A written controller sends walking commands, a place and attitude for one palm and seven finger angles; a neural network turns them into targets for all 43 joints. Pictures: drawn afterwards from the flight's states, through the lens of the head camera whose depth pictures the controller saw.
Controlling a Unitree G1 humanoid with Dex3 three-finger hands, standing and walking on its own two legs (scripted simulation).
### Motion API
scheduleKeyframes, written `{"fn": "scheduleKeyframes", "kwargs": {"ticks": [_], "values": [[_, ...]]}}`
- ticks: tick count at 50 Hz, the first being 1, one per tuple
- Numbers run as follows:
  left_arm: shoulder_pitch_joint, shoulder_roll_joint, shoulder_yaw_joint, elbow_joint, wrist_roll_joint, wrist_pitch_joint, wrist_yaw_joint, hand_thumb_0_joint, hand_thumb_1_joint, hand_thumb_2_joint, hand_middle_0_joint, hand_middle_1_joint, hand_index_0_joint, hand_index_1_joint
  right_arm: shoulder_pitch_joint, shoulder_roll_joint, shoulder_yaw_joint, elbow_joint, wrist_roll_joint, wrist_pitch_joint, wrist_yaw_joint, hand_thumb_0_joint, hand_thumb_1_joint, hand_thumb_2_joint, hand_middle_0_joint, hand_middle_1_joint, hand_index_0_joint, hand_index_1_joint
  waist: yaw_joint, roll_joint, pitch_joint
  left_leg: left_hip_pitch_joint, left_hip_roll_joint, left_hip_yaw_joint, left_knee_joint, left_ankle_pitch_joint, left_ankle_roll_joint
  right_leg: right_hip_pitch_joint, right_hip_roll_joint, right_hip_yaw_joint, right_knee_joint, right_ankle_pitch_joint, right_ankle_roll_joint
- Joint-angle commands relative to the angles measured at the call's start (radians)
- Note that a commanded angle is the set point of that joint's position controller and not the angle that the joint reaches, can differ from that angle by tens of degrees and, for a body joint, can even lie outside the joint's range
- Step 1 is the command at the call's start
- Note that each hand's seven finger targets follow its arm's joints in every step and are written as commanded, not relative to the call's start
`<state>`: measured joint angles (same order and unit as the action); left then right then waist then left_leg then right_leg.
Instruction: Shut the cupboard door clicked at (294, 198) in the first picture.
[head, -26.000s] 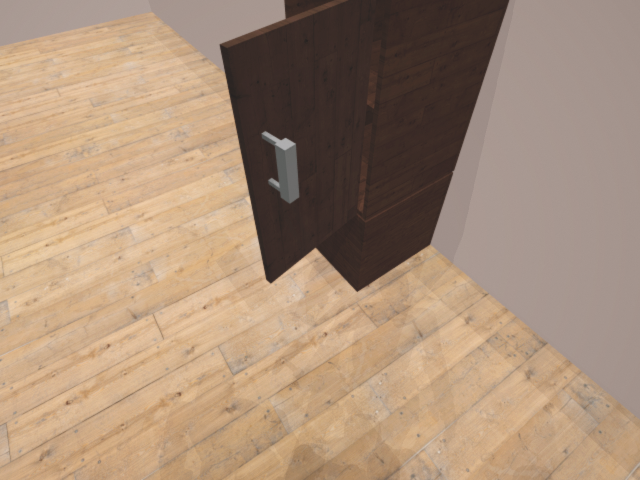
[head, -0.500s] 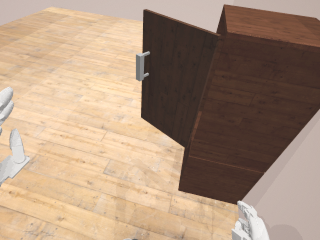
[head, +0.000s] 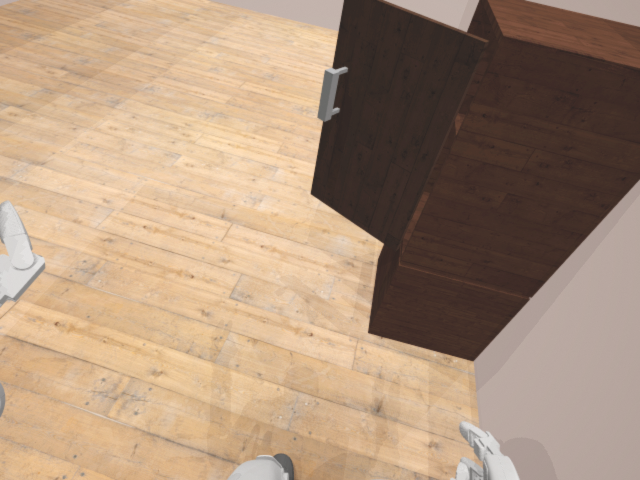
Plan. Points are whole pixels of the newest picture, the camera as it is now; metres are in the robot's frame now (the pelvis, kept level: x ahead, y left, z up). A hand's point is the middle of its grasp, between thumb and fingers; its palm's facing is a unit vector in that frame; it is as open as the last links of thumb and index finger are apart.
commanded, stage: stop stepping back and stand still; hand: left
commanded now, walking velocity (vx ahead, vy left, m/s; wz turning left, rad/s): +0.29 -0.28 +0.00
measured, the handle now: (333, 93) +0.98 +0.01 +0.04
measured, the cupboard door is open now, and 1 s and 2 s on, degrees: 61 61 61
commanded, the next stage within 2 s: let the arm hang, fingers relaxed in 1.60 s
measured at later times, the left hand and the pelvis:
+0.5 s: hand out of the picture -0.01 +0.37 +0.22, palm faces +0.35 -0.86 -0.38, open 7.5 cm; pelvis -0.20 +0.13 +0.04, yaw -1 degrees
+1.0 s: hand out of the picture -0.05 +0.46 +0.22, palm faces +0.34 -0.81 -0.48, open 7.5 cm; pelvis -0.27 +0.21 +0.03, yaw -4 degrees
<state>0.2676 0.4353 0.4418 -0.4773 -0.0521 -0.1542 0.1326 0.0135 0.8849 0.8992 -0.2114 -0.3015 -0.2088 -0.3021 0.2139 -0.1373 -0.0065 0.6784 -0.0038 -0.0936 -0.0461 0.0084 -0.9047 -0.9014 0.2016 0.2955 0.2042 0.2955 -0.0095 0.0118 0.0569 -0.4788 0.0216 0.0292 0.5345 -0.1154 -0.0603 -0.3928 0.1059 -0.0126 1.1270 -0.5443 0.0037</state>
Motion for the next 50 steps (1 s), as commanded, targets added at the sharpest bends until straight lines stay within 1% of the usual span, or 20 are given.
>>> {"fn": "scheduleKeyframes", "kwargs": {"ticks": [1,2,3,4,5,6,9,10,12,22,24,25,27,28,31,36,38,39,45,50], "values": [[0.376,0.211,0.129,-0.379,-0.028,-0.044,-0.003,0.000,0.900,0.900,-0.200,-0.300,-0.200,-0.300,-0.118,-0.136,-0.085,-0.235,0.015,-0.047,0.050,0.000,-0.900,-0.900,0.200,0.300,0.200,0.300,0.134,0.244,-0.262,-0.070,-0.079,0.265,-0.127,-0.377,-0.304,0.432,0.047,-0.255,-0.390,-0.137,-0.118],[0.436,0.251,0.147,-0.418,-0.020,-0.054,0.005,0.000,0.900,0.900,-0.200,-0.300,-0.200,-0.300,-0.075,-0.129,-0.084,-0.213,0.057,-0.038,0.068,0.000,-0.900,-0.900,0.200,0.300,0.200,0.300,0.123,-0.335,-0.180,0.046,-0.130,0.175,0.795,-0.428,-0.127,0.005,-0.265,0.075,-0.736,-0.128,-0.244],[0.282,0.249,0.144,-0.519,-0.013,-0.056,0.000,0.000,0.900,0.900,-0.200,-0.300,-0.200,-0.300,-0.100,-0.165,-0.092,-0.205,0.062,-0.026,0.050,0.000,-0.900,-0.900,0.200,0.300,0.200,0.300,0.016,-0.484,-0.021,-0.147,-0.036,-0.241,1.310,-0.507,0.202,-0.375,-0.473,0.424,-0.817,0.013,-0.315],[0.027,0.424,0.275,-0.654,-0.066,-0.096,0.002,0.000,0.900,0.900,-0.200,-0.300,-0.200,-0.300,-0.107,-0.103,-0.040,-0.227,0.028,-0.036,0.035,0.000,-0.900,-0.900,0.200,0.300,0.200,0.300,-0.045,-0.220,-0.076,-0.225,0.043,-0.253,1.293,-0.438,0.183,-0.319,-0.569,0.471,-0.906,-0.164,-0.331],[-0.029,0.486,0.321,-0.549,-0.052,-0.142,0.000,0.000,0.900,0.900,-0.200,-0.300,-0.200,-0.300,-0.056,-0.118,0.009,-0.207,-0.051,-0.014,0.031,0.000,-0.900,-0.900,0.200,0.300,0.200,0.300,-0.064,-0.015,-0.096,-0.016,0.167,-0.184,0.869,-0.354,0.056,-0.333,-0.513,0.375,-0.869,-0.152,-0.089],[0.024,0.324,0.222,-0.297,-0.001,-0.128,0.015,0.000,0.900,0.900,-0.200,-0.300,-0.200,-0.300,-0.022,-0.110,0.002,-0.206,-0.053,-0.006,0.026,0.000,-0.900,-0.900,0.200,0.300,0.200,0.300,-0.040,-0.053,-0.151,0.062,0.066,0.001,0.576,-0.382,0.056,-0.250,-0.345,0.126,-0.810,-0.239,-0.081],[-0.060,0.207,0.099,-0.187,0.008,-0.068,0.056,0.000,0.900,0.900,-0.200,-0.300,-0.200,-0.300,-0.056,-0.195,-0.041,-0.152,0.003,-0.032,-0.042,0.000,-0.900,-0.900,0.200,0.300,0.200,0.300,-0.045,0.108,-0.083,0.373,0.018,0.038,0.046,-0.489,0.070,-0.353,-0.194,0.068,-0.507,-0.344,-0.103],[-0.013,0.183,0.087,-0.173,0.005,-0.066,0.059,0.000,0.900,0.900,-0.200,-0.300,-0.200,-0.300,-0.037,-0.241,-0.045,-0.176,0.018,-0.044,-0.051,0.000,-0.900,-0.900,0.200,0.300,0.200,0.300,-0.040,0.425,-0.034,0.350,0.237,-0.370,-0.225,-0.663,0.152,-0.423,-0.070,-0.041,-0.136,-0.163,-0.031],[-0.037,0.245,0.135,-0.177,0.022,-0.110,0.028,0.000,0.900,0.900,-0.200,-0.300,-0.200,-0.300,-0.089,-0.221,-0.033,-0.192,-0.001,-0.041,-0.023,0.000,-0.900,-0.900,0.200,0.300,0.200,0.300,-0.024,0.274,0.031,-0.066,0.420,-0.683,-0.510,-0.971,0.187,-0.263,-0.052,0.045,0.258,0.086,0.002],[0.207,0.210,0.068,-0.379,0.000,0.012,0.030,0.000,0.900,0.900,-0.200,-0.300,-0.200,-0.300,-0.119,-0.136,-0.041,-0.211,-0.025,0.015,-0.014,0.000,-0.900,-0.900,0.200,0.300,0.200,0.300,0.046,0.335,-0.222,0.069,0.154,0.090,-0.451,-0.387,-0.103,0.425,0.089,-0.273,-0.400,-0.015,-0.060],[0.205,0.262,0.111,-0.331,-0.005,0.032,0.031,0.000,0.900,0.900,-0.200,-0.300,-0.200,-0.300,-0.079,-0.119,-0.034,-0.174,0.012,0.004,-0.008,0.000,-0.900,-0.900,0.200,0.300,0.200,0.300,0.052,0.047,-0.210,0.079,0.031,0.267,0.095,-0.313,-0.086,0.383,-0.060,-0.157,-0.758,-0.018,-0.158],[0.194,0.279,0.128,-0.306,-0.007,0.030,0.035,0.000,0.900,0.900,-0.200,-0.300,-0.200,-0.300,-0.046,-0.112,-0.043,-0.157,0.036,0.007,-0.012,0.000,-0.900,-0.900,0.200,0.300,0.200,0.300,0.014,-0.227,-0.171,0.064,-0.012,0.189,0.543,-0.327,-0.019,0.155,-0.258,0.047,-0.824,0.114,-0.244],[-0.041,0.485,0.316,-0.384,-0.017,-0.057,0.071,0.000,0.900,0.900,-0.200,-0.300,-0.200,-0.300,-0.128,-0.156,-0.026,-0.211,0.006,-0.004,-0.019,0.000,-0.900,-0.900,0.200,0.300,0.200,0.300,-0.010,-0.109,-0.032,-0.272,0.090,-0.066,0.902,-0.367,0.051,0.047,-0.521,0.484,-0.967,-0.063,-0.311],[0.014,0.458,0.315,-0.190,-0.020,-0.084,0.081,0.000,0.900,0.900,-0.200,-0.300,-0.200,-0.300,-0.134,-0.142,-0.010,-0.249,0.005,-0.010,-0.006,0.000,-0.900,-0.900,0.200,0.300,0.200,0.300,-0.015,-0.077,-0.007,-0.311,0.134,-0.066,0.877,-0.369,0.043,0.090,-0.516,0.472,-0.944,-0.031,-0.079],[-0.004,0.167,0.048,-0.105,0.003,-0.031,0.043,0.000,0.900,0.900,-0.200,-0.300,-0.200,-0.300,-0.146,-0.184,-0.056,-0.202,0.025,0.021,-0.030,0.000,-0.900,-0.900,0.200,0.300,0.200,0.300,-0.004,-0.119,0.130,-0.218,0.133,-0.059,0.647,-0.297,0.048,-0.029,-0.430,0.427,-0.973,-0.313,-0.249],[-0.062,0.154,-0.016,-0.245,0.009,-0.052,0.065,0.000,0.900,0.900,-0.200,-0.300,-0.200,-0.300,-0.090,-0.169,-0.020,-0.195,0.006,0.000,-0.073,0.000,-0.900,-0.900,0.200,0.300,0.200,0.300,-0.028,0.013,-0.011,0.329,0.028,0.158,0.002,-0.275,0.056,-0.065,-0.240,-0.007,-0.647,-0.143,-0.132],[-0.079,0.206,0.048,-0.384,-0.001,-0.091,0.068,0.000,0.900,0.900,-0.200,-0.300,-0.200,-0.300,-0.058,-0.220,-0.040,-0.222,0.002,-0.021,-0.069,0.000,-0.900,-0.900,0.200,0.300,0.200,0.300,-0.033,0.402,-0.050,0.499,0.384,-0.498,-0.332,-0.473,0.160,-0.330,-0.056,-0.105,-0.118,-0.094,-0.010],[-0.061,0.263,0.105,-0.385,0.003,-0.121,0.054,0.000,0.900,0.900,-0.200,-0.300,-0.200,-0.300,-0.083,-0.196,-0.033,-0.212,-0.009,-0.031,-0.060,0.000,-0.900,-0.900,0.200,0.300,0.200,0.300,-0.033,0.295,-0.024,0.343,0.468,-0.635,-0.455,-0.605,0.214,-0.277,-0.086,0.021,0.016,-0.003,-0.007],[0.244,0.194,0.160,-0.355,0.020,-0.114,0.022,0.000,0.900,0.900,-0.200,-0.300,-0.200,-0.300,-0.087,-0.173,-0.055,-0.194,-0.012,-0.023,0.000,0.000,-0.900,-0.900,0.200,0.300,0.200,0.300,0.016,0.309,-0.095,0.085,0.306,-0.063,-0.377,-0.495,0.139,0.055,-0.112,-0.088,-0.238,0.227,-0.002],[0.309,0.146,0.124,-0.192,0.013,-0.069,0.031,0.000,0.900,0.900,-0.200,-0.300,-0.200,-0.300,-0.050,-0.174,-0.048,-0.210,0.003,0.007,-0.020,0.000,-0.900,-0.900,0.200,0.300,0.200,0.300,-0.007,0.241,-0.098,0.101,0.273,-0.008,-0.337,-0.528,0.130,0.192,-0.047,-0.189,-0.513,0.174,0.003]]}}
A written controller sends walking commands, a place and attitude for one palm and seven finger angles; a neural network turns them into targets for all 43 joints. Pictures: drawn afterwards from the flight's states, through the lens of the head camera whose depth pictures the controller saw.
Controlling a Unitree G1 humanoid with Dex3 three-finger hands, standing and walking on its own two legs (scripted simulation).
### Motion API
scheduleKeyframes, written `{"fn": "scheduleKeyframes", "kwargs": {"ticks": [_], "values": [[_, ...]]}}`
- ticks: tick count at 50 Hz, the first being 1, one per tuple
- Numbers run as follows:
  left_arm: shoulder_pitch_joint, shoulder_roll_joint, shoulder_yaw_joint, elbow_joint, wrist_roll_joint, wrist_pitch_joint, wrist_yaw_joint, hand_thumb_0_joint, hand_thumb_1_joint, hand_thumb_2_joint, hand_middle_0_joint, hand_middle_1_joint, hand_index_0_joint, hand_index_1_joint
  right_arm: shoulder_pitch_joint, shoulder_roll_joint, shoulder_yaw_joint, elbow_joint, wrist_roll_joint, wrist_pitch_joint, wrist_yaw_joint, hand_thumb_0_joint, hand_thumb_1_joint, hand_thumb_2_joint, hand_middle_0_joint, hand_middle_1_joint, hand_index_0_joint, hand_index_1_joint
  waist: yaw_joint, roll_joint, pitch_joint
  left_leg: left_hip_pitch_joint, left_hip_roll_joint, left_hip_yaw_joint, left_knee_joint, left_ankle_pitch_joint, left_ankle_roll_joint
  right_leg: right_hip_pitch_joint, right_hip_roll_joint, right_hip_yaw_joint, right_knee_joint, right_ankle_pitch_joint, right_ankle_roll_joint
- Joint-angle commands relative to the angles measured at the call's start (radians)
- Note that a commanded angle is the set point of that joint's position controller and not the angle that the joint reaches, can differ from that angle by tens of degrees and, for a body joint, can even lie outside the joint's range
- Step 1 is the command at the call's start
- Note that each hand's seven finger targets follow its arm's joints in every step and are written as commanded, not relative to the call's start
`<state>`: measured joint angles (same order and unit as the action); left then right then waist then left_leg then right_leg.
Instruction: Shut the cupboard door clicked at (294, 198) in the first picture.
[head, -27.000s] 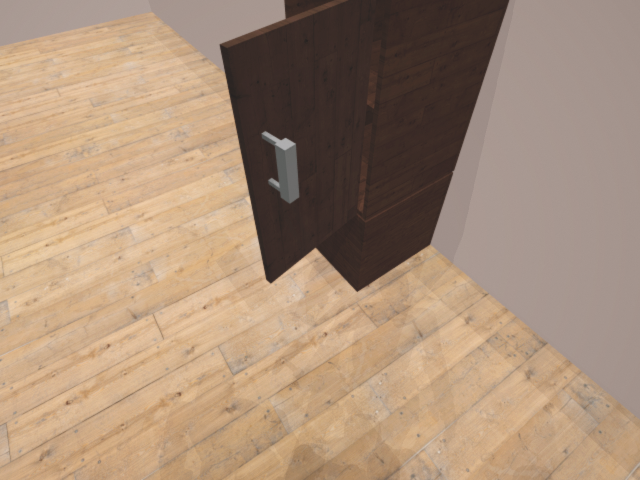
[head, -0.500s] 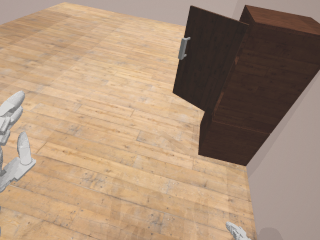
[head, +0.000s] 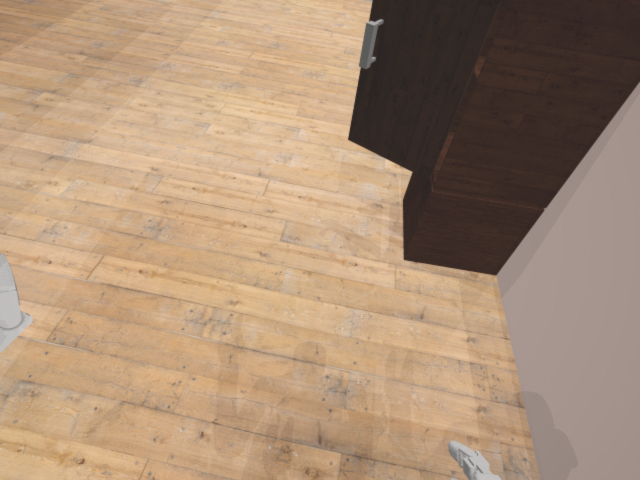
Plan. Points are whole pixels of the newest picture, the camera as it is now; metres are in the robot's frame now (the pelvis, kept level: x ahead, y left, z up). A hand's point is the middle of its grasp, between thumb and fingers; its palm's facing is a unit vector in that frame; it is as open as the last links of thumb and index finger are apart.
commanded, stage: stop stepping back and stand still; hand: left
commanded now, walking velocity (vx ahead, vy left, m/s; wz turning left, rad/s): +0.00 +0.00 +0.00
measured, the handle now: (372, 43) +1.27 -0.11 +0.02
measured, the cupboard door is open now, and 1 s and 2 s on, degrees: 61 61 61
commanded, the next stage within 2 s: let the arm hang, fingers relaxed in 0.60 s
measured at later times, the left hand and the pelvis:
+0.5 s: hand (88, 285) +0.25 +0.24 +0.16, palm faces +0.40 -0.77 -0.50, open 7.4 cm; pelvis +0.04 -0.02 -0.01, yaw -1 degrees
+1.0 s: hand out of the picture +0.10 +0.17 -0.17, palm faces -0.01 -0.99 -0.16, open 7.2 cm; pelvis +0.02 +0.00 -0.01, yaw +1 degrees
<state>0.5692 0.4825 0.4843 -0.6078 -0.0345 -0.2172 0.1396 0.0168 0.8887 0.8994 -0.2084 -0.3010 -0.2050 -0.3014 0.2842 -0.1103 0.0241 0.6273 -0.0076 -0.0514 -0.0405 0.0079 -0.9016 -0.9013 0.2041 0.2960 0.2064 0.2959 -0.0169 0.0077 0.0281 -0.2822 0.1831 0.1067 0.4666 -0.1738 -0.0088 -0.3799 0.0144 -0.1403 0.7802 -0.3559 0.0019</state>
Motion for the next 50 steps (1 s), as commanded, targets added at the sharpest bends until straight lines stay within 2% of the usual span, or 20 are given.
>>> {"fn": "scheduleKeyframes", "kwargs": {"ticks": [1,3,4,5,6,8,9,11,14,15,19,23,27,34,35,36,38,42,47,50], "values": [[0.000,0.102,0.072,-0.061,-0.007,0.001,0.028,0.000,0.900,0.900,-0.200,-0.300,-0.200,-0.300,-0.118,-0.201,-0.076,-0.162,0.006,-0.033,-0.029,0.000,-0.900,-0.900,0.200,0.300,0.200,0.300,-0.003,0.220,-0.075,-0.082,0.101,-0.090,-0.220,-0.450,0.077,0.211,0.051,-0.064,-0.238,-0.034,0.005],[-0.022,0.124,0.075,-0.062,-0.004,0.016,0.036,0.000,0.900,0.900,-0.200,-0.300,-0.200,-0.300,-0.113,-0.200,-0.074,-0.154,0.006,-0.030,-0.033,0.000,-0.900,-0.900,0.200,0.300,0.200,0.300,-0.008,0.119,-0.090,-0.106,0.052,-0.066,-0.078,-0.378,0.065,0.288,0.022,-0.009,-0.357,-0.036,-0.010],[-0.047,0.133,0.075,-0.081,-0.002,0.018,0.041,0.000,0.900,0.900,-0.200,-0.300,-0.200,-0.300,-0.110,-0.194,-0.074,-0.151,0.010,-0.029,-0.031,0.000,-0.900,-0.900,0.200,0.300,0.200,0.300,-0.012,0.052,-0.109,-0.142,0.009,-0.035,0.058,-0.324,0.056,0.319,-0.046,0.087,-0.392,-0.014,-0.047],[-0.068,0.174,0.100,-0.092,0.003,0.016,0.051,0.000,0.900,0.900,-0.200,-0.300,-0.200,-0.300,-0.101,-0.176,-0.069,-0.147,0.009,-0.033,-0.030,0.000,-0.900,-0.900,0.200,0.300,0.200,0.300,-0.018,-0.040,-0.124,-0.208,-0.048,-0.020,0.207,-0.251,0.040,0.328,-0.180,0.281,-0.431,0.063,-0.108],[-0.117,0.202,0.115,-0.123,-0.009,-0.002,0.061,0.000,0.900,0.900,-0.200,-0.300,-0.200,-0.300,-0.120,-0.168,-0.057,-0.143,0.006,-0.046,-0.032,0.000,-0.900,-0.900,0.200,0.300,0.200,0.300,-0.013,-0.101,-0.110,-0.257,-0.097,-0.017,0.327,-0.208,0.020,0.324,-0.288,0.404,-0.440,0.288,-0.160],[-0.102,0.147,0.072,-0.085,-0.012,0.000,0.064,0.000,0.900,0.900,-0.200,-0.300,-0.200,-0.300,-0.135,-0.185,-0.074,-0.131,0.028,-0.070,-0.033,0.000,-0.900,-0.900,0.200,0.300,0.200,0.300,0.002,-0.265,-0.095,-0.241,-0.120,-0.059,0.378,-0.254,0.004,0.285,-0.303,0.421,-0.413,0.375,-0.190],[-0.117,0.144,0.073,-0.125,-0.011,-0.006,0.066,0.000,0.900,0.900,-0.200,-0.300,-0.200,-0.300,-0.149,-0.190,-0.073,-0.133,0.028,-0.067,-0.032,0.000,-0.900,-0.900,0.200,0.300,0.200,0.300,-0.007,-0.239,-0.073,-0.213,-0.109,-0.063,0.322,-0.227,0.005,0.267,-0.303,0.373,-0.383,0.446,-0.192],[-0.136,0.165,0.104,-0.177,-0.009,-0.028,0.071,0.000,0.900,0.900,-0.200,-0.300,-0.200,-0.300,-0.154,-0.181,-0.061,-0.118,0.019,-0.059,-0.039,0.000,-0.900,-0.900,0.200,0.300,0.200,0.300,-0.026,-0.087,-0.096,-0.025,-0.129,-0.037,0.083,-0.020,0.015,0.206,-0.219,0.201,-0.247,0.447,-0.104],[-0.096,0.156,0.116,-0.177,-0.008,-0.055,0.060,0.000,0.900,0.900,-0.200,-0.300,-0.200,-0.300,-0.174,-0.196,-0.068,-0.131,0.010,-0.069,-0.047,0.000,-0.900,-0.900,0.200,0.300,0.200,0.300,-0.002,0.313,-0.096,0.110,0.050,-0.324,-0.117,0.264,0.090,0.060,-0.021,0.065,-0.092,0.058,0.024],[-0.095,0.162,0.119,-0.164,-0.002,-0.062,0.052,0.000,0.900,0.900,-0.200,-0.300,-0.200,-0.300,-0.177,-0.195,-0.067,-0.126,0.000,-0.082,-0.045,0.000,-0.900,-0.900,0.200,0.300,0.200,0.300,-0.002,0.342,-0.062,0.076,0.085,-0.357,-0.152,0.238,0.108,0.060,-0.026,0.081,-0.093,-0.054,0.022],[-0.007,0.114,0.104,-0.058,-0.005,-0.058,0.045,0.000,0.900,0.900,-0.200,-0.300,-0.200,-0.300,-0.139,-0.203,-0.066,-0.128,0.023,-0.089,-0.031,0.000,-0.900,-0.900,0.200,0.300,0.200,0.300,0.001,0.136,-0.094,-0.022,0.011,-0.170,-0.058,0.104,0.068,0.242,-0.032,0.093,-0.352,0.164,0.019],[0.034,0.106,0.087,-0.036,-0.021,-0.042,0.046,0.000,0.900,0.900,-0.200,-0.300,-0.200,-0.300,-0.122,-0.192,-0.072,-0.141,0.031,-0.060,-0.024,0.000,-0.900,-0.900,0.200,0.300,0.200,0.300,-0.014,-0.064,-0.170,-0.036,-0.100,-0.055,0.128,0.067,0.016,0.269,-0.182,0.282,-0.378,0.514,-0.046],[0.003,0.124,0.084,-0.053,-0.014,-0.029,0.054,0.000,0.900,0.900,-0.200,-0.300,-0.200,-0.300,-0.143,-0.187,-0.063,-0.152,0.029,-0.046,-0.039,0.000,-0.900,-0.900,0.200,0.300,0.200,0.300,-0.009,-0.046,-0.190,0.016,-0.103,-0.054,0.078,0.193,0.024,0.289,-0.169,0.223,-0.314,0.693,-0.023],[-0.054,0.124,0.071,-0.095,-0.008,-0.032,0.054,0.000,0.900,0.900,-0.200,-0.300,-0.200,-0.300,-0.154,-0.196,-0.062,-0.158,0.028,-0.049,-0.051,0.000,-0.900,-0.900,0.200,0.300,0.200,0.300,0.001,0.064,-0.182,0.079,-0.058,-0.091,0.027,0.314,0.041,0.249,-0.089,0.150,-0.313,0.492,0.015],[-0.097,-0.105,-0.417,0.660,0.051,0.100,-0.080,0.000,0.900,0.900,-0.200,-0.300,-0.200,-0.300,-0.238,-0.324,-0.095,0.003,0.029,-0.114,0.046,0.000,-0.900,-0.900,0.200,0.300,0.200,0.300,-0.031,0.040,-0.083,0.054,-0.049,-0.085,0.130,0.404,0.034,0.104,-0.144,0.093,-0.223,0.546,-0.009],[-0.131,-0.086,-0.384,0.691,0.054,0.198,-0.118,0.000,0.900,0.900,-0.200,-0.300,-0.200,-0.300,-0.169,-0.367,-0.104,0.021,0.021,-0.058,0.055,0.000,-0.900,-0.900,0.200,0.300,0.200,0.300,-0.011,0.061,-0.128,0.037,-0.039,-0.088,0.105,0.333,0.034,0.110,-0.158,0.136,-0.256,0.458,0.006],[-0.187,-0.092,-0.396,0.786,0.055,0.217,-0.134,0.000,0.900,0.900,-0.200,-0.300,-0.200,-0.300,-0.147,-0.324,-0.075,0.023,0.012,-0.010,0.051,0.000,-0.900,-0.900,0.200,0.300,0.200,0.300,0.013,-0.014,-0.108,-0.042,-0.034,-0.130,0.069,0.170,0.054,0.120,-0.133,0.117,-0.265,0.290,0.005],[-0.287,-0.081,-0.435,1.043,0.053,0.216,-0.131,0.000,0.900,0.900,-0.200,-0.300,-0.200,-0.300,-0.127,-0.281,-0.047,0.066,-0.009,0.038,0.051,0.000,-0.900,-0.900,0.200,0.300,0.200,0.300,0.000,-0.208,-0.090,0.009,-0.087,-0.131,0.083,0.156,0.036,0.106,-0.176,0.168,-0.312,0.306,-0.027],[-0.310,-0.108,-0.462,1.335,0.047,0.230,-0.119,0.000,0.900,0.900,-0.200,-0.300,-0.200,-0.300,-0.122,-0.264,-0.030,0.184,-0.018,0.060,0.046,0.000,-0.900,-0.900,0.200,0.300,0.200,0.300,0.012,0.039,-0.069,0.021,-0.076,-0.165,-0.054,0.129,0.040,0.187,-0.123,0.158,-0.351,0.129,0.002],[-0.284,-0.126,-0.462,1.469,0.045,0.226,-0.119,0.000,0.900,0.900,-0.200,-0.300,-0.200,-0.300,-0.095,-0.245,-0.029,0.256,-0.013,0.062,0.035,0.000,-0.900,-0.900,0.200,0.300,0.200,0.300,0.012,0.083,-0.046,0.033,-0.084,-0.164,-0.090,0.024,0.036,0.200,-0.119,0.164,-0.403,0.099,-0.007]]}}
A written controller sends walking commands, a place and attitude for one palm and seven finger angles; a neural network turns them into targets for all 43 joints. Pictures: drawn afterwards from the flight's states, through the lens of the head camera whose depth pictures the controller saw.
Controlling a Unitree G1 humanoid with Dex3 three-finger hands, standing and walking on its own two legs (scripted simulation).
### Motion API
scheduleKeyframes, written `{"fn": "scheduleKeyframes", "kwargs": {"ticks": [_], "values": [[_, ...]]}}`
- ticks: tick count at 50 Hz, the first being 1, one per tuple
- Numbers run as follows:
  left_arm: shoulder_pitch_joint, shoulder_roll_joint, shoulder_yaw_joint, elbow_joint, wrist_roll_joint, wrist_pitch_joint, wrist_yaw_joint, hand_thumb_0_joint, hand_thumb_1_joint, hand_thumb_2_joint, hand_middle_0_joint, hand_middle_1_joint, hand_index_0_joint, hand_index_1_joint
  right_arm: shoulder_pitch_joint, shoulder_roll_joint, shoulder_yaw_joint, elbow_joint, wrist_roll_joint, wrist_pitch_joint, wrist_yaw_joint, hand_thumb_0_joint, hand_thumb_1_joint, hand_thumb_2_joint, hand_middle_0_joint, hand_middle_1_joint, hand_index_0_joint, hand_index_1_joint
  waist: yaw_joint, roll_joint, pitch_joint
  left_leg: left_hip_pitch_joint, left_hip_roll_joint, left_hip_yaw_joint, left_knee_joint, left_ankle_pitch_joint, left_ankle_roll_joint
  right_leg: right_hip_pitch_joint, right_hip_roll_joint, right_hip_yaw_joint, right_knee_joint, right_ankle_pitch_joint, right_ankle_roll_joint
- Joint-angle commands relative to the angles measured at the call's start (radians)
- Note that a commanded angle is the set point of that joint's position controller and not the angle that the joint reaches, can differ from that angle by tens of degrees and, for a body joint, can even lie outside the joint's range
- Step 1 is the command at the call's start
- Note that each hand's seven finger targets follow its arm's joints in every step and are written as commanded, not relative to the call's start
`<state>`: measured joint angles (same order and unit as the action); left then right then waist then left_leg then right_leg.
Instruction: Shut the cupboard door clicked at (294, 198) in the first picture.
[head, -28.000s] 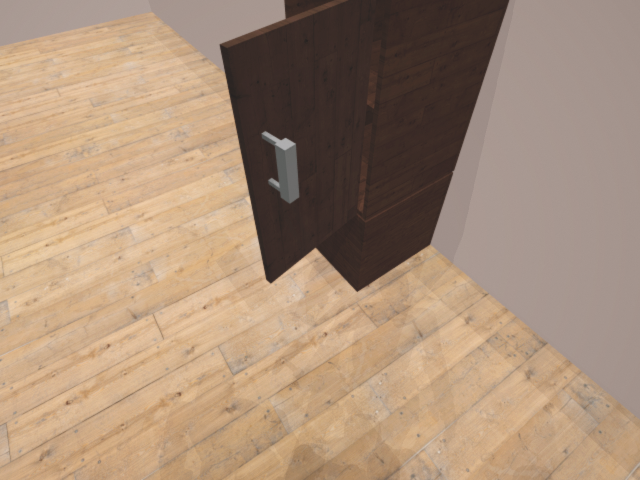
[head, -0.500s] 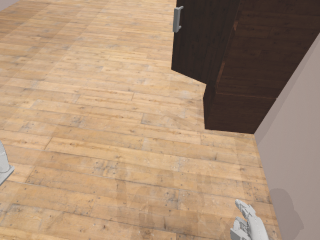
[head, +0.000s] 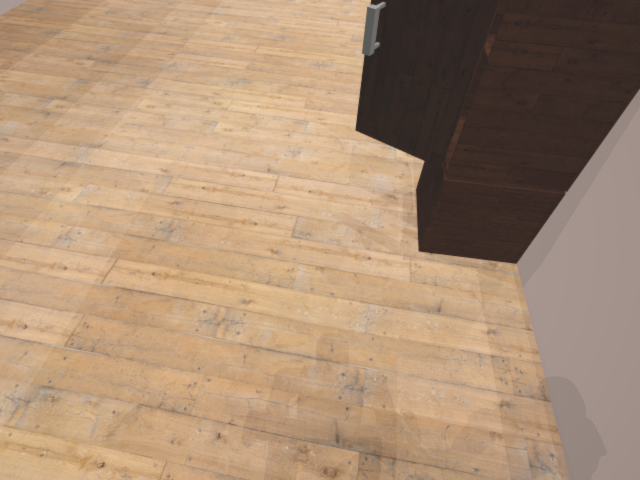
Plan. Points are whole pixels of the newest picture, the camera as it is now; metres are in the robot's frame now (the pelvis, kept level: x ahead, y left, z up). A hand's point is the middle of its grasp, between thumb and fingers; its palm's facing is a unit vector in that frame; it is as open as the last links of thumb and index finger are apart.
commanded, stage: let the arm hang, fingers relaxed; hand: left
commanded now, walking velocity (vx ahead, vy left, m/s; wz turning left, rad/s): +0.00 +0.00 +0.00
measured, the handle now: (375, 28) +1.24 -0.13 +0.03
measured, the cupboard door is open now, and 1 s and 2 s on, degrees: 61 61 61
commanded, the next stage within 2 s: look to check the result in 0.80 s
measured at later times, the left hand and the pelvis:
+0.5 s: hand out of the picture -0.05 +0.18 -0.17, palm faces +0.00 -0.98 -0.18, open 7.4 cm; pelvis -0.01 +0.01 +0.01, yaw -1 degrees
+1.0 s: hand out of the picture -0.03 +0.18 -0.17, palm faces -0.01 -0.98 -0.18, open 7.4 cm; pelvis -0.01 +0.01 +0.01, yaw -2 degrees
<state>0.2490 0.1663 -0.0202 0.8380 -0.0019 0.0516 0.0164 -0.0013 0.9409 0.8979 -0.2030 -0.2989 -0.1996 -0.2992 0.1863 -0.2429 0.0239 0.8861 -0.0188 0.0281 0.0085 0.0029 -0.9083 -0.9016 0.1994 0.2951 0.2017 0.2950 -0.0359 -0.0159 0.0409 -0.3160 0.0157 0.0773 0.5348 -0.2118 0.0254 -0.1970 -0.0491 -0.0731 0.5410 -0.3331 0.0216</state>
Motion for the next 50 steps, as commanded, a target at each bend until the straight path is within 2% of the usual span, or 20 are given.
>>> {"fn": "scheduleKeyframes", "kwargs": {"ticks": [1,2,4,5,7,15,20,22,25,32,40,50], "values": [[0.056,0.144,0.059,0.046,0.017,-0.043,0.006,0.000,0.900,0.900,-0.200,-0.300,-0.200,-0.300,0.012,-0.087,-0.036,0.015,-0.008,-0.016,-0.018,0.000,-0.900,-0.900,0.200,0.300,0.200,0.300,0.034,0.150,-0.068,0.074,0.086,-0.130,-0.172,0.014,0.004,0.018,-0.056,0.092,-0.179,0.066,-0.033],[0.058,0.154,0.054,0.075,0.016,-0.042,0.006,0.000,0.900,0.900,-0.200,-0.300,-0.200,-0.300,0.025,-0.081,-0.036,0.034,-0.006,-0.014,-0.020,0.000,-0.900,-0.900,0.200,0.300,0.200,0.300,0.033,0.174,-0.059,0.067,0.081,-0.132,-0.183,-0.023,0.002,0.024,-0.054,0.090,-0.184,0.062,-0.035],[0.068,0.146,0.049,0.124,0.014,-0.042,0.005,0.000,0.900,0.900,-0.200,-0.300,-0.200,-0.300,0.047,-0.071,-0.040,0.070,-0.003,-0.011,-0.023,0.000,-0.900,-0.900,0.200,0.300,0.200,0.300,0.031,0.144,-0.035,0.063,0.083,-0.136,-0.208,-0.074,0.002,0.017,-0.052,0.086,-0.202,0.048,-0.037],[0.074,0.144,0.048,0.145,0.014,-0.044,0.005,0.000,0.900,0.900,-0.200,-0.300,-0.200,-0.300,0.066,-0.075,-0.043,0.080,0.000,-0.011,-0.026,0.000,-0.900,-0.900,0.200,0.300,0.200,0.300,0.030,0.099,-0.034,0.078,0.089,-0.138,-0.204,-0.057,0.004,0.015,-0.051,0.083,-0.212,0.055,-0.037],[0.081,0.134,0.043,0.182,0.014,-0.045,0.006,0.000,0.900,0.900,-0.200,-0.300,-0.200,-0.300,0.096,-0.062,-0.045,0.113,0.002,-0.012,-0.029,0.000,-0.900,-0.900,0.200,0.300,0.200,0.300,0.025,0.064,-0.024,0.091,0.090,-0.133,-0.212,-0.055,0.004,0.005,-0.053,0.085,-0.222,0.054,-0.036],[0.136,0.106,0.034,0.277,0.014,-0.048,0.015,0.000,0.900,0.900,-0.200,-0.300,-0.200,-0.300,0.161,-0.036,-0.047,0.194,0.010,-0.016,-0.036,0.000,-0.900,-0.900,0.200,0.300,0.200,0.300,0.024,-0.010,0.018,0.120,0.099,-0.118,-0.231,-0.048,0.013,-0.025,-0.050,0.080,-0.230,0.043,-0.030],[0.163,0.086,0.032,0.298,0.017,-0.044,0.020,0.000,0.900,0.900,-0.200,-0.300,-0.200,-0.300,0.172,-0.013,-0.048,0.216,0.008,-0.012,-0.036,0.000,-0.900,-0.900,0.200,0.300,0.200,0.300,0.026,-0.012,0.063,0.100,0.093,-0.113,-0.247,-0.111,0.013,-0.062,-0.046,0.082,-0.232,0.000,-0.024],[0.161,0.072,0.033,0.301,0.018,-0.045,0.021,0.000,0.900,0.900,-0.200,-0.300,-0.200,-0.300,0.177,0.000,-0.048,0.222,0.005,-0.013,-0.037,0.000,-0.900,-0.900,0.200,0.300,0.200,0.300,0.023,0.005,0.078,0.087,0.091,-0.115,-0.257,-0.124,0.011,-0.072,-0.044,0.085,-0.226,-0.002,-0.023],[0.173,0.067,0.037,0.299,0.020,-0.046,0.023,0.000,0.900,0.900,-0.200,-0.300,-0.200,-0.300,0.184,0.005,-0.050,0.222,0.006,-0.015,-0.037,0.000,-0.900,-0.900,0.200,0.300,0.200,0.300,0.027,0.018,0.063,0.078,0.092,-0.118,-0.262,-0.135,0.013,-0.055,-0.039,0.083,-0.219,0.014,-0.022],[0.169,0.048,0.040,0.293,0.021,-0.049,0.023,0.000,0.900,0.900,-0.200,-0.300,-0.200,-0.300,0.184,0.023,-0.052,0.219,0.004,-0.018,-0.038,0.000,-0.900,-0.900,0.200,0.300,0.200,0.300,0.026,0.026,0.094,0.063,0.082,-0.113,-0.257,-0.133,0.008,-0.081,-0.041,0.083,-0.221,0.010,-0.021],[0.158,0.054,0.043,0.287,0.019,-0.057,0.023,0.000,0.900,0.900,-0.200,-0.300,-0.200,-0.300,0.191,0.020,-0.053,0.214,0.006,-0.023,-0.039,0.000,-0.900,-0.900,0.200,0.300,0.200,0.300,0.023,0.026,0.059,0.099,0.081,-0.103,-0.227,-0.056,0.007,-0.071,-0.046,0.093,-0.227,0.042,-0.030],[0.145,0.073,0.045,0.287,0.020,-0.055,0.021,0.000,0.900,0.900,-0.200,-0.300,-0.200,-0.300,0.177,-0.005,-0.057,0.215,0.007,-0.024,-0.039,0.000,-0.900,-0.900,0.200,0.300,0.200,0.300,0.024,0.014,0.052,0.110,0.092,-0.108,-0.238,-0.064,0.009,-0.057,-0.044,0.091,-0.227,0.049,-0.029]]}}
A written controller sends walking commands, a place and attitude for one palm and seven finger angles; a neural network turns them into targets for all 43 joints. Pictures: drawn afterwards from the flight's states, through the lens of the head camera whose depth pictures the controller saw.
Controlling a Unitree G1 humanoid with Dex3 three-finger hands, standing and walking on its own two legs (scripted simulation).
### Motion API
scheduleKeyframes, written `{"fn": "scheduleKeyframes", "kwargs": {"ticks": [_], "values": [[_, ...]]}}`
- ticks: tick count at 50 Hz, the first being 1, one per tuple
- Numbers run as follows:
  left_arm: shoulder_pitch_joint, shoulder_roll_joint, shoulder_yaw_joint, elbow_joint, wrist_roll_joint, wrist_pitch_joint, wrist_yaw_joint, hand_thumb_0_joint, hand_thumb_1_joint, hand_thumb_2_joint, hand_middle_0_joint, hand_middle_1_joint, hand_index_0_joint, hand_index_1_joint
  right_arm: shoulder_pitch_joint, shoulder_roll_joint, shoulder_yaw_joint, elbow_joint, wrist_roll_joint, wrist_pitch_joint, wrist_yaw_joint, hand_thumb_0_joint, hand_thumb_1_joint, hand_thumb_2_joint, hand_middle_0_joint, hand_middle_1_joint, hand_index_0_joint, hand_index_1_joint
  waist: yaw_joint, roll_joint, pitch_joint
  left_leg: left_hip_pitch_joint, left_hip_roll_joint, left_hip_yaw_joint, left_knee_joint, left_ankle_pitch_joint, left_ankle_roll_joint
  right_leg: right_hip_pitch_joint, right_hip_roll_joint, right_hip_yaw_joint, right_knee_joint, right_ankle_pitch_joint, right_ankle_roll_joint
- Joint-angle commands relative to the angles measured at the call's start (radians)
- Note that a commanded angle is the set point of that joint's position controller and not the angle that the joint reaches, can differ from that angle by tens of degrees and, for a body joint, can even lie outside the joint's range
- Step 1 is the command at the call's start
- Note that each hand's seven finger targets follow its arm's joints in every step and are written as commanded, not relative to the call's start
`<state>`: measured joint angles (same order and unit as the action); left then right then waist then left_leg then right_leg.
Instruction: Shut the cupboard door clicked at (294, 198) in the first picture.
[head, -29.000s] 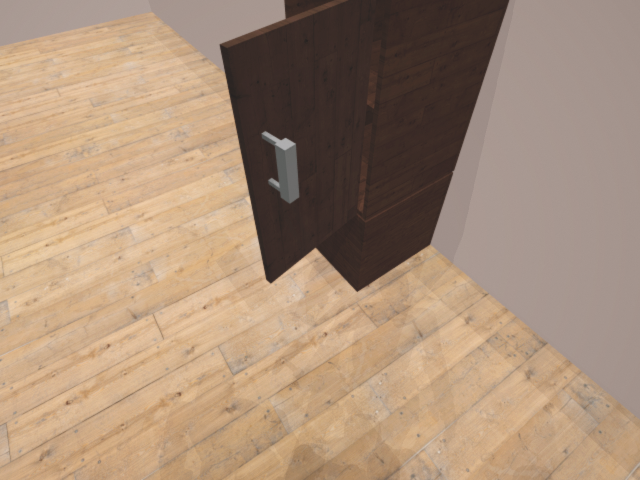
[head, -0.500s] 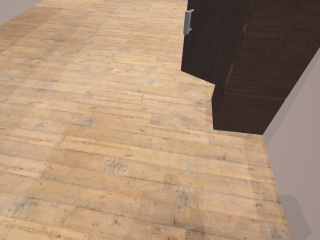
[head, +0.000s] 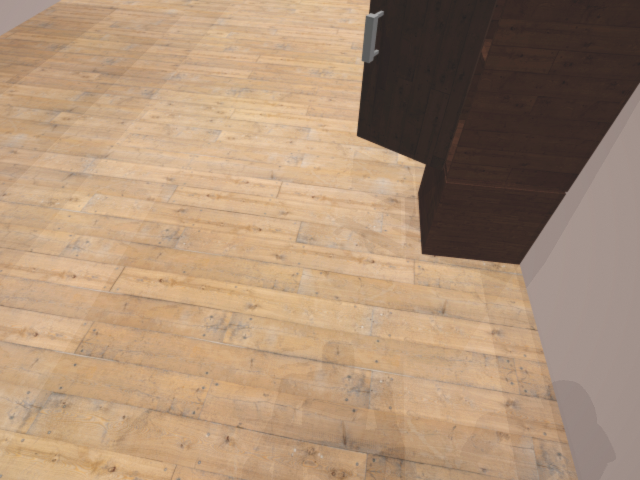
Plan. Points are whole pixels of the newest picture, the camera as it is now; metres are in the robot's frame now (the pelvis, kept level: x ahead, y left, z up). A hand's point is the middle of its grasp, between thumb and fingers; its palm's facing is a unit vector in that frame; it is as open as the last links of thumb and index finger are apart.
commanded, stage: look to check the result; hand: left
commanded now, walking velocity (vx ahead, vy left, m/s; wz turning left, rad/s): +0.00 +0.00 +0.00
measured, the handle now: (373, 36) +1.26 -0.10 +0.02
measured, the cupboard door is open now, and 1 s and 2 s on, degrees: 61 61 61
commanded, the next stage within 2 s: walk to a spot facing it in 0.42 s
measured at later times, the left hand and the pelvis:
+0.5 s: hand out of the picture +0.02 +0.17 -0.18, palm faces +0.01 -0.98 -0.20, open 7.4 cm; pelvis +0.02 +0.00 +0.00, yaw +0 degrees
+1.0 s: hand out of the picture +0.10 +0.24 -0.19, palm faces +0.17 -0.97 -0.18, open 7.4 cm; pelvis +0.11 +0.05 -0.01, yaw +11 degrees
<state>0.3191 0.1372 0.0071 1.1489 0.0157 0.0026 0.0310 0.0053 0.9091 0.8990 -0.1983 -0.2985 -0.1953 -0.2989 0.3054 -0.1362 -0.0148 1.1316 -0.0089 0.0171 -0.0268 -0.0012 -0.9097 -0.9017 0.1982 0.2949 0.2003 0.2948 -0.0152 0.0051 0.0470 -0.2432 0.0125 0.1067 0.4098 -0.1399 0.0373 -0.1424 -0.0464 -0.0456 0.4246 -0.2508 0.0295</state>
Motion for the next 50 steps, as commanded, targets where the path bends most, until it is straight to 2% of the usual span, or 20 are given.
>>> {"fn": "scheduleKeyframes", "kwargs": {"ticks": [1,27,29,30,32,33,34,35,36,38,40,41,42,43,44,45,46,47,48,50], "values": [[0.069,0.102,0.018,-0.023,0.002,-0.006,0.006,0.000,0.900,0.900,-0.200,-0.300,-0.200,-0.300,0.054,-0.104,-0.018,-0.028,-0.004,-0.013,-0.003,0.000,-0.900,-0.900,0.200,0.300,0.200,0.300,0.002,-0.009,0.048,0.035,0.095,-0.133,-0.113,-0.131,-0.004,-0.113,-0.052,0.061,-0.110,-0.033,-0.037],[-0.020,0.171,0.019,-0.030,0.000,-0.017,0.001,0.000,0.900,0.900,-0.200,-0.300,-0.200,-0.300,-0.049,-0.175,-0.017,-0.033,-0.002,-0.024,0.000,0.000,-0.900,-0.900,0.200,0.300,0.200,0.300,0.005,-0.009,0.016,0.099,0.103,-0.131,-0.098,0.037,-0.010,-0.046,-0.069,0.066,-0.138,0.068,-0.036],[-0.009,0.142,0.017,-0.024,-0.002,-0.013,0.001,0.000,0.900,0.900,-0.200,-0.300,-0.200,-0.300,-0.027,-0.138,-0.007,-0.024,-0.008,-0.018,0.003,0.000,-0.900,-0.900,0.200,0.300,0.200,0.300,0.000,-0.003,-0.006,0.080,0.083,-0.127,-0.083,-0.031,-0.017,-0.019,-0.076,0.042,-0.127,-0.002,-0.030],[0.010,0.149,0.023,-0.024,0.001,-0.007,0.001,0.000,0.900,0.900,-0.200,-0.300,-0.200,-0.300,-0.018,-0.136,-0.010,-0.028,-0.010,-0.010,0.006,0.000,-0.900,-0.900,0.200,0.300,0.200,0.300,0.004,-0.017,0.003,0.051,0.064,-0.115,-0.054,-0.139,-0.018,-0.024,-0.083,0.040,-0.125,-0.116,-0.037],[0.017,0.189,0.043,-0.041,0.008,0.001,-0.006,0.000,0.900,0.900,-0.200,-0.300,-0.200,-0.300,-0.033,-0.125,-0.017,-0.058,-0.017,0.000,0.014,0.000,-0.900,-0.900,0.200,0.300,0.200,0.300,0.016,-0.100,0.078,-0.086,0.012,-0.072,0.044,-0.284,-0.023,-0.049,-0.138,0.094,-0.176,-0.332,-0.072],[0.032,0.210,0.055,-0.052,0.012,0.003,-0.008,0.000,0.900,0.900,-0.200,-0.300,-0.200,-0.300,-0.044,-0.117,-0.019,-0.079,-0.018,0.003,0.018,0.000,-0.900,-0.900,0.200,0.300,0.200,0.300,0.028,-0.172,0.100,-0.160,-0.008,-0.030,0.159,-0.290,-0.026,-0.041,-0.199,0.154,-0.224,-0.426,-0.106],[0.037,0.223,0.066,-0.066,0.015,0.000,-0.008,0.000,0.900,0.900,-0.200,-0.300,-0.200,-0.300,-0.059,-0.114,-0.025,-0.101,-0.018,0.002,0.021,0.000,-0.900,-0.900,0.200,0.300,0.200,0.300,0.038,-0.226,0.117,-0.237,-0.003,-0.014,0.280,-0.297,-0.027,-0.017,-0.264,0.208,-0.258,-0.446,-0.147],[0.049,0.225,0.072,-0.078,0.016,-0.005,-0.008,0.000,0.900,0.900,-0.200,-0.300,-0.200,-0.300,-0.087,-0.127,-0.031,-0.129,-0.017,0.000,0.025,0.000,-0.900,-0.900,0.200,0.300,0.200,0.300,0.051,-0.223,0.129,-0.304,0.017,-0.024,0.389,-0.336,-0.024,0.010,-0.311,0.235,-0.270,-0.427,-0.179],[0.041,0.222,0.078,-0.090,0.019,-0.016,-0.008,0.000,0.900,0.900,-0.200,-0.300,-0.200,-0.300,-0.115,-0.123,-0.037,-0.152,-0.015,-0.006,0.030,0.000,-0.900,-0.900,0.200,0.300,0.200,0.300,0.048,-0.185,0.154,-0.355,0.050,-0.045,0.448,-0.341,-0.023,0.023,-0.348,0.232,-0.268,-0.359,-0.203],[0.004,0.233,0.090,-0.112,0.025,-0.030,-0.011,0.000,0.900,0.900,-0.200,-0.300,-0.200,-0.300,-0.110,-0.118,-0.037,-0.185,-0.009,-0.019,0.039,0.000,-0.900,-0.900,0.200,0.300,0.200,0.300,0.021,-0.130,0.145,-0.337,0.088,-0.063,0.380,-0.338,-0.021,0.046,-0.358,0.138,-0.198,-0.204,-0.186],[-0.034,0.236,0.096,-0.132,0.018,-0.030,-0.018,0.000,0.900,0.900,-0.200,-0.300,-0.200,-0.300,-0.008,-0.114,-0.037,-0.169,-0.011,-0.028,0.044,0.000,-0.900,-0.900,0.200,0.300,0.200,0.300,-0.023,-0.095,0.087,-0.122,0.056,0.002,0.207,-0.237,-0.018,-0.028,-0.296,0.008,-0.088,-0.166,-0.129],[-0.036,0.240,0.095,-0.143,0.010,-0.025,-0.024,0.000,0.900,0.900,-0.200,-0.300,-0.200,-0.300,0.083,-0.133,-0.040,-0.143,-0.016,-0.033,0.045,0.000,-0.900,-0.900,0.200,0.300,0.200,0.300,-0.057,-0.033,0.052,0.059,0.018,0.028,0.123,-0.175,-0.014,-0.130,-0.246,-0.061,0.029,-0.158,-0.094],[-0.027,0.190,0.089,-0.163,0.005,-0.019,-0.035,0.000,0.900,0.900,-0.200,-0.300,-0.200,-0.300,0.203,-0.209,-0.062,-0.109,-0.027,-0.039,0.040,0.000,-0.900,-0.900,0.200,0.300,0.200,0.300,-0.096,0.200,0.032,0.193,0.110,-0.207,0.001,-0.271,0.044,-0.281,-0.123,-0.153,0.312,-0.151,-0.033],[-0.068,0.144,0.075,-0.217,-0.002,-0.021,-0.041,0.000,0.900,0.900,-0.200,-0.300,-0.200,-0.300,0.329,-0.300,-0.087,-0.081,-0.038,-0.046,0.025,0.000,-0.900,-0.900,0.200,0.300,0.200,0.300,-0.139,0.436,0.001,0.307,0.339,-0.643,-0.173,-0.305,0.151,-0.519,0.014,-0.163,0.622,-0.373,0.017],[-0.172,0.163,0.071,-0.250,0.012,-0.020,-0.032,0.000,0.900,0.900,-0.200,-0.300,-0.200,-0.300,0.350,-0.292,-0.078,-0.065,-0.031,-0.041,0.010,0.000,-0.900,-0.900,0.200,0.300,0.200,0.300,-0.145,0.309,0.006,0.244,0.356,-0.721,-0.237,-0.373,0.158,-0.559,-0.008,-0.004,0.763,-0.337,-0.017],[-0.209,0.159,0.070,-0.264,0.009,-0.030,-0.033,0.000,0.900,0.900,-0.200,-0.300,-0.200,-0.300,0.288,-0.264,-0.070,-0.091,-0.026,-0.044,0.004,0.000,-0.900,-0.900,0.200,0.300,0.200,0.300,-0.106,0.143,0.032,0.202,0.369,-0.710,-0.219,-0.366,0.189,-0.598,-0.051,0.035,0.825,-0.232,-0.027],[-0.203,0.148,0.071,-0.247,0.014,-0.038,-0.040,0.000,0.900,0.900,-0.200,-0.300,-0.200,-0.300,0.227,-0.235,-0.061,-0.110,-0.026,-0.055,0.000,0.000,-0.900,-0.900,0.200,0.300,0.200,0.300,-0.081,0.083,0.039,0.142,0.332,-0.615,-0.221,-0.307,0.174,-0.574,-0.079,0.060,0.812,-0.146,-0.022],[-0.175,0.142,0.071,-0.232,0.017,-0.040,-0.046,0.000,0.900,0.900,-0.200,-0.300,-0.200,-0.300,0.183,-0.200,-0.050,-0.115,-0.023,-0.069,-0.004,0.000,-0.900,-0.900,0.200,0.300,0.200,0.300,-0.052,0.047,0.028,0.133,0.292,-0.521,-0.211,-0.191,0.155,-0.542,-0.086,0.064,0.770,-0.088,-0.012],[-0.150,0.132,0.069,-0.220,0.018,-0.037,-0.049,0.000,0.900,0.900,-0.200,-0.300,-0.200,-0.300,0.168,-0.187,-0.043,-0.112,-0.019,-0.080,-0.009,0.000,-0.900,-0.900,0.200,0.300,0.200,0.300,-0.034,0.061,0.016,0.145,0.259,-0.441,-0.198,-0.063,0.143,-0.517,-0.082,0.056,0.726,-0.053,0.001],[-0.125,0.120,0.064,-0.205,0.015,-0.034,-0.051,0.000,0.900,0.900,-0.200,-0.300,-0.200,-0.300,0.172,-0.170,-0.038,-0.095,-0.011,-0.092,-0.014,0.000,-0.900,-0.900,0.200,0.300,0.200,0.300,-0.020,0.061,-0.033,0.208,0.221,-0.361,-0.182,0.103,0.149,-0.494,-0.066,0.044,0.652,-0.011,0.013]]}}
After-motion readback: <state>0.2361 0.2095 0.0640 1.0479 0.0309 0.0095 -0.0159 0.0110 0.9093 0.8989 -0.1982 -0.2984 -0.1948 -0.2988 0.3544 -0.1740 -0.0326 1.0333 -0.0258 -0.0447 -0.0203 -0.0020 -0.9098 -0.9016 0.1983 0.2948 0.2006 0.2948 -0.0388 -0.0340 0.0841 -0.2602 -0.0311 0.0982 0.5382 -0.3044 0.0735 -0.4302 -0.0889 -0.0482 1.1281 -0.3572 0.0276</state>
